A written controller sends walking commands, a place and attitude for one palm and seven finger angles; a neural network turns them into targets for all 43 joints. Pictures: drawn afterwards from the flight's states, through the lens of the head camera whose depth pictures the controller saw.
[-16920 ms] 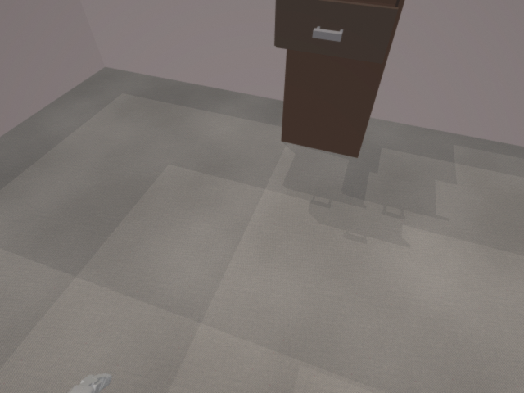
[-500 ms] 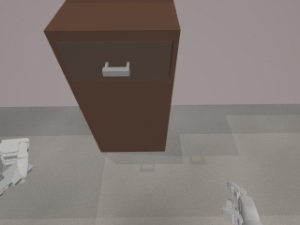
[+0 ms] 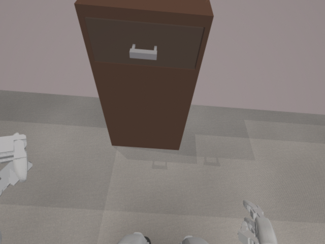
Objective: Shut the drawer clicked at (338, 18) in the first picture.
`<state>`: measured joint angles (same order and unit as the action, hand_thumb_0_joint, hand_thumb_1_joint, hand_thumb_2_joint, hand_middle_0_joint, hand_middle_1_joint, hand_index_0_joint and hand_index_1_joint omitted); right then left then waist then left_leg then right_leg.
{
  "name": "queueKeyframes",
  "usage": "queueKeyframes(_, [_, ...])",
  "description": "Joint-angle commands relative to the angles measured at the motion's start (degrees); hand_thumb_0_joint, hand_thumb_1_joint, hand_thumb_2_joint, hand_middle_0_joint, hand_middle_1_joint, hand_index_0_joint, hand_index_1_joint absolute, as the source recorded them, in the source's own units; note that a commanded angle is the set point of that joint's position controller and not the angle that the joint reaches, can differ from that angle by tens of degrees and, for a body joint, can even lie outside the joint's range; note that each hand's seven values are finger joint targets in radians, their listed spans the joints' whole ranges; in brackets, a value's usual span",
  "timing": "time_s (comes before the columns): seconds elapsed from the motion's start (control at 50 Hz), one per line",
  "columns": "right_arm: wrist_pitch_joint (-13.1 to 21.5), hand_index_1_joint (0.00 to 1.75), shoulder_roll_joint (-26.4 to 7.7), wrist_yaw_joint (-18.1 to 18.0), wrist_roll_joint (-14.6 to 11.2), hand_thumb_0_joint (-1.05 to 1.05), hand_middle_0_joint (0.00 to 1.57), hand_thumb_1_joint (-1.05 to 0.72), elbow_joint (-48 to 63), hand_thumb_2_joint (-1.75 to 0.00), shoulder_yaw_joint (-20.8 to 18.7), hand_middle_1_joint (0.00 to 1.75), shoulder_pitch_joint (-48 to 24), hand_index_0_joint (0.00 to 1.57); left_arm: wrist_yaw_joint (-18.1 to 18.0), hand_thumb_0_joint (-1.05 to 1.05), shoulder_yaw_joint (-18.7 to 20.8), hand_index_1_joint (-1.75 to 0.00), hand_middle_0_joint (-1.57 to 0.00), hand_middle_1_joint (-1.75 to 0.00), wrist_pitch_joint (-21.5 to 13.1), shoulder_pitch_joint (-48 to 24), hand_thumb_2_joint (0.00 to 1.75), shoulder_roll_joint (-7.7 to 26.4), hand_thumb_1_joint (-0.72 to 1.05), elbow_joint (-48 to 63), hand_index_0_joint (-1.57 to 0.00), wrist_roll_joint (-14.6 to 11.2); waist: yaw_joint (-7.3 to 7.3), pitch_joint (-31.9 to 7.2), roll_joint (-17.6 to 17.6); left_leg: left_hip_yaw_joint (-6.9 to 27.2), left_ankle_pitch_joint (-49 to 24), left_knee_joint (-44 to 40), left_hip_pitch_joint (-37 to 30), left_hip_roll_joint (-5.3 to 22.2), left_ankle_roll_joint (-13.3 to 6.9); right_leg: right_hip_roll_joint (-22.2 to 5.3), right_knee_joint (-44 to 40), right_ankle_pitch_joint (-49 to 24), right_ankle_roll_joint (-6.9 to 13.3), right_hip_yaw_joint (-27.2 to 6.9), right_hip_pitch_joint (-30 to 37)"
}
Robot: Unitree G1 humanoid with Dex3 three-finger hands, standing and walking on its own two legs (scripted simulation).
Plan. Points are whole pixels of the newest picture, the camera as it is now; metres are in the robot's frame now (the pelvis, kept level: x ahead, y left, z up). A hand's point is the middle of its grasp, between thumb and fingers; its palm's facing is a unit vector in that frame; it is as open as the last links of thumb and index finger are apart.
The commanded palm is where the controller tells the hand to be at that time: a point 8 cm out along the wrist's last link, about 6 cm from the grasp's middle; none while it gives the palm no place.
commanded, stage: step back with the hand held close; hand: left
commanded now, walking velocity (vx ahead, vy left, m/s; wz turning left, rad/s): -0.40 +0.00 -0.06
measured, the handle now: (144, 50) +0.76 +0.13 +0.04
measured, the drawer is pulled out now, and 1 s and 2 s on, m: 0.00 0.00 0.00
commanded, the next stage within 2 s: stop stepping back and stand still in 0.18 s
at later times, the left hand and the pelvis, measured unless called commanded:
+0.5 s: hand (26, 222) +0.13 +0.20 +0.18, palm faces +0.22 -0.86 -0.47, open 3.2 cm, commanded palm +0.08 +0.25 +0.19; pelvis -0.09 -0.01 +0.00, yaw -8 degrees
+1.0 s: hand out of the picture +0.09 +0.20 +0.18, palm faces +0.22 -0.83 -0.51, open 3.2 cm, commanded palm +0.05 +0.25 +0.19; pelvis -0.12 -0.01 +0.01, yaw -7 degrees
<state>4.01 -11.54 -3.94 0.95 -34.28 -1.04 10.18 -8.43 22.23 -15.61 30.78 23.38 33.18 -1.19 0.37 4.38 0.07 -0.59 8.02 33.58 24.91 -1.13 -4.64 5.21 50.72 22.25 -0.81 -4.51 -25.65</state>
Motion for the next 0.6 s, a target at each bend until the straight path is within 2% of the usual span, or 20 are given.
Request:
queueKeyframes(0.0, [4.85, 0.30, -7.74, 0.88, 0.28, 0.00, 0.20, -0.90, 8.56, -0.90, -3.53, 0.30, -3.18, 0.20, -1.11, 0.00, 7.62, -1.60, -1.40, -1.60, -2.92, 2.27, 0.90, 8.46, 0.90, 14.56, -1.40, -1.10, -0.42, -10.65, 6.48, 16.69, 14.62, -21.22, 0.70, 19.40, -6.18, -1.06, 10.84, 4.37, -0.21, -0.46, 6.79])
queueKeyframes(0.12, [6.17, 0.30, -7.38, 1.88, 0.55, 0.00, 0.20, -0.90, 7.19, -0.90, -2.41, 0.30, -2.44, 0.20, -0.27, 0.00, 4.66, -1.60, -1.40, -1.60, -2.21, 4.82, 0.90, 7.73, 0.90, 18.46, -1.40, -2.67, -0.12, -14.59, 13.36, 10.98, 13.80, -25.53, -11.83, 14.45, 0.08, 0.52, -14.21, 10.16, 0.97, 7.43, 10.60])
queueKeyframes(0.16, [5.94, 0.30, -7.28, 1.85, 1.13, 0.00, 0.20, -0.90, 6.09, -0.90, -2.52, 0.30, -1.32, 0.20, -0.26, 0.00, 6.32, -1.60, -1.40, -1.60, -2.51, 6.46, 0.90, 9.17, 0.90, 16.97, -1.40, -2.99, -0.01, -15.43, 16.30, 8.85, 9.55, -25.26, -13.44, 13.13, 2.84, 0.22, -25.57, 6.63, 1.89, 8.38, 14.30])
queueKeyframes(0.2, [4.64, 0.30, -6.76, 1.77, 1.05, 0.00, 0.20, -0.90, 5.77, -0.90, -2.41, 0.30, -0.74, 0.20, 0.42, 0.00, 6.77, -1.60, -1.40, -1.60, -3.56, 5.89, 0.90, 10.24, 0.90, 17.05, -1.40, -3.54, -0.14, -17.07, 12.63, 3.66, 0.96, -19.31, -18.23, 10.47, 5.72, -1.80, -36.32, -1.00, 2.35, 7.52, 14.83])
queueKeyframes(0.24, [3.01, 0.30, -5.94, 1.33, 0.60, 0.00, 0.20, -0.90, 5.55, -0.90, -2.05, 0.30, -1.08, 0.20, 0.51, 0.00, 8.90, -1.60, -1.40, -1.60, -4.96, 5.10, 0.90, 13.00, 0.90, 16.69, -1.40, -4.20, -0.63, -16.15, 1.81, -0.22, 0.24, -3.19, -25.86, 6.07, 6.20, -11.29, -41.44, -8.10, 4.25, 0.77, 1.85])
queueKeyframes(0.26, [2.59, 0.30, -5.14, 1.05, 0.82, 0.00, 0.20, -0.90, 5.63, -0.90, -1.47, 0.30, -1.79, 0.20, -0.08, 0.00, 11.56, -1.60, -1.40, -1.60, -5.11, 5.64, 0.90, 15.37, 0.90, 16.69, -1.40, -4.58, -0.59, -17.50, -2.69, -0.44, 3.22, 2.62, -23.79, 4.82, 6.20, -17.25, -40.01, -16.27, 5.55, -2.41, 0.56])
queueKeyframes(0.28, [2.95, 0.30, -5.05, 0.67, 0.53, 0.00, 0.20, -0.90, 6.98, -0.90, -0.80, 0.30, -2.98, 0.20, -0.14, 0.00, 11.79, -1.60, -1.40, -1.60, -4.75, 6.36, 0.90, 15.08, 0.90, 15.52, -1.40, -4.94, -0.19, -16.04, -3.24, -2.43, 5.15, 4.70, -21.43, 3.22, 6.08, -18.13, -37.45, -20.40, 5.86, 0.22, 1.36])
queueKeyframes(0.3, [3.23, 0.30, -5.94, 0.49, -0.79, 0.00, 0.20, -0.90, 6.76, -0.90, -1.59, 0.30, -2.41, 0.20, 0.41, 0.00, 8.30, -1.60, -1.40, -1.60, -3.93, 6.42, 0.90, 11.43, 0.90, 13.64, -1.40, -4.84, -0.95, -15.63, -6.28, -1.66, 4.78, 6.26, -20.34, 1.73, 5.64, -16.71, -34.64, -18.53, 5.59, 2.21, 2.22])
queueKeyframes(0.32, [2.92, 0.30, -6.59, 0.18, -1.11, 0.00, 0.20, -0.90, 7.68, -0.90, -1.85, 0.30, -3.17, 0.20, 0.49, 0.00, 9.57, -1.60, -1.40, -1.60, -2.47, 8.79, 0.90, 11.90, 0.90, 12.72, -1.40, -4.60, -0.96, -14.59, -8.57, -1.24, 0.49, 3.90, -19.42, 2.43, 4.78, -14.56, -31.78, -21.02, 4.78, 2.94, 4.04])
queueKeyframes(0.36, [2.27, 0.30, -7.06, -0.66, -1.30, 0.00, 0.20, -0.90, 8.96, -0.90, -1.57, 0.30, -4.55, 0.20, 0.64, 0.00, 9.79, -1.60, -1.40, -1.60, 0.56, 10.30, 0.90, 11.48, 0.90, 11.66, -1.40, -4.75, -1.30, -14.13, -1.81, 0.08, -9.96, -2.89, -22.02, 3.43, 3.34, -10.05, -27.81, -19.78, 2.02, 5.98, 5.71])
queueKeyframes(0.38, [2.61, 0.30, -7.30, -1.16, -1.74, 0.00, 0.20, -0.90, 9.20, -0.90, -1.12, 0.30, -4.26, 0.20, 0.76, 0.00, 7.64, -1.60, -1.40, -1.60, 0.95, 9.06, 0.90, 9.62, 0.90, 11.23, -1.40, -4.49, -1.35, -10.86, 2.88, 2.78, -13.94, -6.25, -21.51, 5.17, 2.28, -7.15, -26.22, -17.80, 0.21, 6.72, 6.01])
queueKeyframes(0.4, [3.03, 0.30, -8.33, -1.33, -1.99, 0.00, 0.20, -0.90, 8.85, -0.90, -1.07, 0.30, -3.63, 0.20, 0.62, 0.00, 7.24, -1.60, -1.40, -1.60, 0.92, 7.14, 0.90, 9.83, 0.90, 9.01, -1.40, -4.09, -1.18, -7.19, 3.37, 5.64, -10.17, -8.79, -18.77, 6.76, 1.60, -5.70, -27.14, -11.95, -0.90, 6.36, 5.62])
queueKeyframes(0.44, [3.20, 0.30, -7.82, -1.62, -1.42, 0.00, 0.20, -0.90, 8.53, -0.90, -1.03, 0.30, -3.36, 0.20, 0.11, 0.00, 6.91, -1.60, -1.40, -1.60, 0.92, 7.49, 0.90, 9.24, 0.90, 6.37, -1.40, -3.63, -0.86, -3.12, 7.87, 9.27, 14.57, -17.75, -12.17, 7.46, 2.42, -4.33, -31.64, 5.66, 0.51, 6.69, 5.94])
queueKeyframes(0.46, [3.16, 0.30, -8.20, -1.78, -1.16, 0.00, 0.20, -0.90, 8.66, -0.90, -1.26, 0.30, -4.02, 0.20, -0.02, 0.00, 7.34, -1.60, -1.40, -1.60, 1.11, 6.10, 0.90, 9.74, 0.90, 7.06, -1.40, -3.28, -0.59, -1.88, 8.07, 9.20, 18.36, -19.19, -8.98, 6.39, 3.29, -4.09, -32.94, 7.88, 1.22, 6.47, 7.75])
queueKeyframes(0.48, [3.00, 0.30, -7.74, -1.76, -1.07, 0.00, 0.20, -0.90, 8.37, -0.90, -1.26, 0.30, -3.57, 0.20, -0.05, 0.00, 6.34, -1.60, -1.40, -1.60, 1.09, 5.48, 0.90, 8.88, 0.90, 6.42, -1.40, -2.78, -0.67, -0.86, 5.58, 7.41, 19.06, -17.65, -7.32, 5.03, 4.31, -4.58, -34.57, 10.25, 2.23, 6.00, 8.06])
queueKeyframes(0.5, [2.91, 0.30, -7.68, -1.61, -1.12, 0.00, 0.20, -0.90, 8.17, -0.90, -1.61, 0.30, -2.75, 0.20, 0.00, 0.00, 5.57, -1.60, -1.40, -1.60, 0.82, 5.27, 0.90, 8.45, 0.90, 6.28, -1.40, -2.54, -0.71, -1.17, 1.28, 4.01, 15.60, -10.73, -9.44, 2.55, 4.97, -6.98, -37.40, 13.23, 3.78, 3.94, 5.31])
queueKeyframes(0.52, [2.79, 0.30, -7.46, -1.46, -1.33, 0.00, 0.20, -0.90, 7.73, -0.90, -2.05, 0.30, -2.55, 0.20, 0.01, 0.00, 5.02, -1.60, -1.40, -1.60, 0.52, 5.36, 0.90, 8.73, 0.90, 6.38, -1.40, -2.51, -0.94, -0.97, -5.22, 0.86, 9.99, 1.70, -14.02, 0.34, 5.45, -12.25, -42.41, 18.53, 5.84, -2.21, -2.54])
queueKeyframes(0.54, [2.78, 0.30, -7.89, -1.24, -1.20, 0.00, 0.20, -0.90, 6.86, -0.90, -2.54, 0.30, -2.74, 0.20, -0.11, 0.00, 3.86, -1.60, -1.40, -1.60, 0.49, 3.55, 0.90, 8.43, 0.90, 8.08, -1.40, -2.54, -0.99, 0.55, -9.50, 0.99, 7.16, 12.63, -13.06, 0.06, 5.53, -17.66, -44.79, 19.48, 8.84, -7.20, -6.70])
queueKeyframes(0.56, [2.93, 0.30, -8.39, -0.88, -1.20, 0.00, 0.20, -0.90, 6.37, -0.90, -2.87, 0.30, -2.76, 0.20, -0.53, 0.00, 4.34, -1.60, -1.40, -1.60, 0.45, 0.81, 0.90, 9.60, 0.90, 10.90, -1.40, -2.18, -0.89, 0.17, -9.97, 1.78, 6.49, 18.86, -9.67, 0.32, 5.55, -20.91, -44.65, 15.81, 11.38, -9.45, -5.32])
queueKeyframes(0.58, [3.39, 0.30, -8.09, -0.78, -1.30, 0.00, 0.20, -0.90, 6.31, -0.90, -2.58, 0.30, -2.46, 0.20, -0.51, 0.00, 3.63, -1.60, -1.40, -1.60, 0.19, -0.13, 0.90, 8.66, 0.90, 11.44, -1.40, -1.59, -1.01, 0.95, -8.60, 2.32, 5.98, 18.59, -5.51, 2.20, 4.80, -21.07, -42.01, 7.14, 11.95, -7.52, -0.71])
